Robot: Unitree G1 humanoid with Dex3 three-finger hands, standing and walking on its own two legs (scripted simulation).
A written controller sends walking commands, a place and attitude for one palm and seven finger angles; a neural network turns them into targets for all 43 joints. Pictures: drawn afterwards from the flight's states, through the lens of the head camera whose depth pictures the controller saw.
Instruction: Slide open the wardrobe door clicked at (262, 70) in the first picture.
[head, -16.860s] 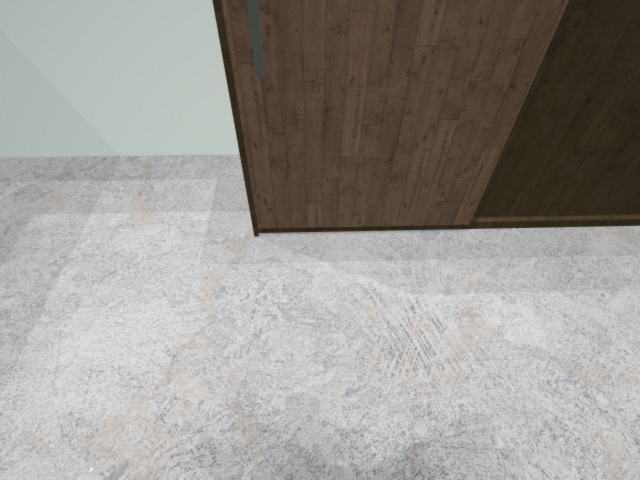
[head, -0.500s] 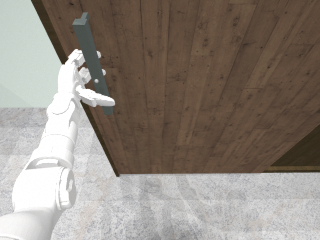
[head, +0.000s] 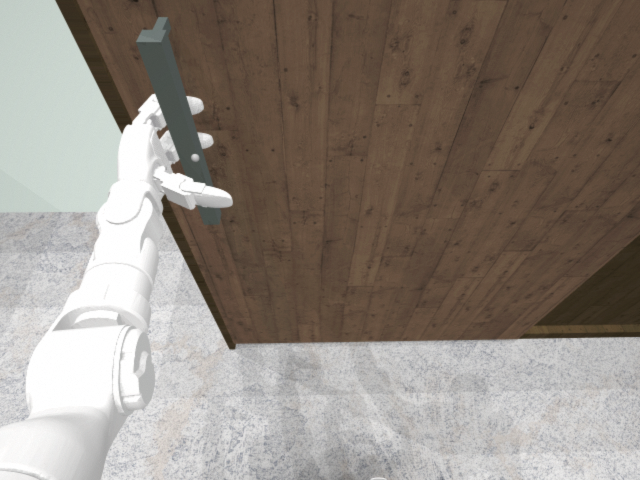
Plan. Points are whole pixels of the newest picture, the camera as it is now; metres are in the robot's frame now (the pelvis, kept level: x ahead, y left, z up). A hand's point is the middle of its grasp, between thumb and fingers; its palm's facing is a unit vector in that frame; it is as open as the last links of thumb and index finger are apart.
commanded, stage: slide the fingers in behind the handle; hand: left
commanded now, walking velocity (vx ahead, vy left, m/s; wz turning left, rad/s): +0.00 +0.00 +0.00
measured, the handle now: (192, 138) +0.53 +0.16 +0.12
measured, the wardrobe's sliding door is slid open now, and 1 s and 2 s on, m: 0.00 0.00 0.00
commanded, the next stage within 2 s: grip the handle and tug to test in 0.26 s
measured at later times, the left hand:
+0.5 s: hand (191, 160) +0.46 +0.15 +0.14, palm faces +0.00 -1.00 +0.01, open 13.7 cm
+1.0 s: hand (198, 157) +0.47 +0.14 +0.14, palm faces +0.01 -1.00 +0.00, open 6.2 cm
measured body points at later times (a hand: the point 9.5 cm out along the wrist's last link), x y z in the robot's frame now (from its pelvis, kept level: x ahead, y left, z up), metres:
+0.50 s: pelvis +0.00 +0.01 +0.00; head +0.05 +0.00 +0.45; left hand +0.46 +0.20 +0.14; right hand +0.06 -0.25 -0.12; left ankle -0.02 +0.12 -0.72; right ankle +0.02 -0.11 -0.72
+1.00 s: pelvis +0.00 +0.00 +0.00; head +0.05 +0.00 +0.45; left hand +0.47 +0.20 +0.14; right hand +0.05 -0.26 -0.12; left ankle -0.02 +0.12 -0.72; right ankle +0.02 -0.11 -0.72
